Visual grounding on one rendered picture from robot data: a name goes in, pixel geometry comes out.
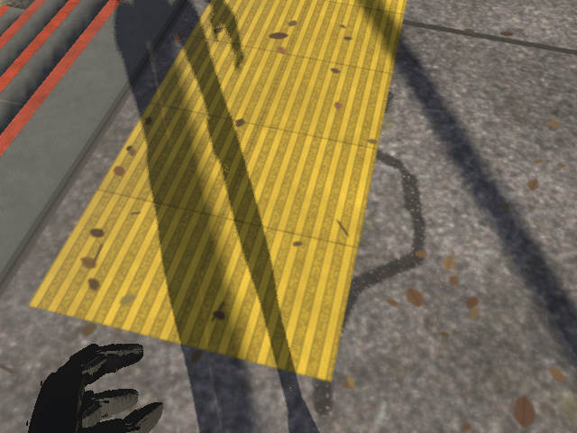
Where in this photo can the stairs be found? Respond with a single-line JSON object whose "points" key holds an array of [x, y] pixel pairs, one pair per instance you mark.
{"points": [[32, 43]]}

